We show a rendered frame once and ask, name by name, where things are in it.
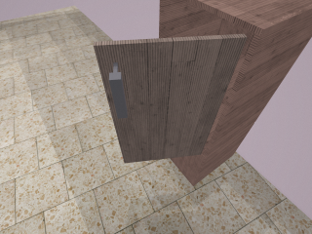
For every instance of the handle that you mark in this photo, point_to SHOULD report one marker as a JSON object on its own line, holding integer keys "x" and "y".
{"x": 117, "y": 90}

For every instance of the cupboard door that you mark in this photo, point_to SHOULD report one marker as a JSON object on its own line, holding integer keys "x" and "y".
{"x": 173, "y": 90}

